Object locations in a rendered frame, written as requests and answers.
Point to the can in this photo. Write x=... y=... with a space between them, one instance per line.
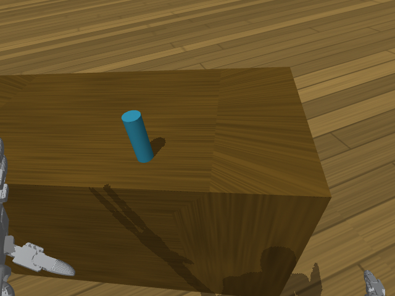
x=138 y=136

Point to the left robot arm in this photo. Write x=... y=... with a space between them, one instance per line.
x=5 y=288

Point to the right robot hand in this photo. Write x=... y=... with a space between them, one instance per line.
x=374 y=286

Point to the left robot hand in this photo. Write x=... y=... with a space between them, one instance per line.
x=30 y=255

